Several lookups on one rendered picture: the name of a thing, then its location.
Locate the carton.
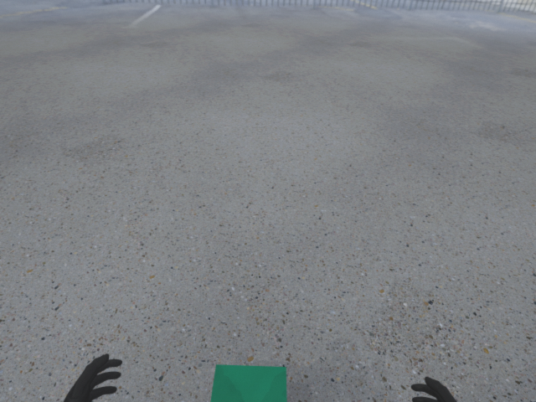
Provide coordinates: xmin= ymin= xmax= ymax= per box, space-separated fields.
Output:
xmin=210 ymin=364 xmax=286 ymax=402

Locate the right robot hand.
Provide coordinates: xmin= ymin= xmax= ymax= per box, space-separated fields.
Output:
xmin=411 ymin=377 xmax=457 ymax=402

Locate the left robot hand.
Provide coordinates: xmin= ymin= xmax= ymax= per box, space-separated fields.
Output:
xmin=64 ymin=353 xmax=122 ymax=402

